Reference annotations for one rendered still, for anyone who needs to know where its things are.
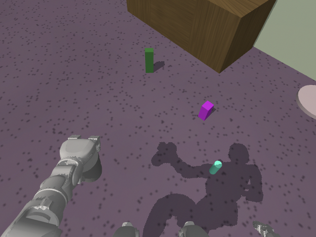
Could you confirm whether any left robot hand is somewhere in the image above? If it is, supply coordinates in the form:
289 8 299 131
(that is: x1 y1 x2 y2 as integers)
60 135 101 184

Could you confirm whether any right robot hand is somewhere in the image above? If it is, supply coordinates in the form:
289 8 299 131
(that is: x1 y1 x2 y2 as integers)
252 221 281 237

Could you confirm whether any left robot arm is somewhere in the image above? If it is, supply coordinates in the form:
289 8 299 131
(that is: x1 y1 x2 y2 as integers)
1 157 83 237

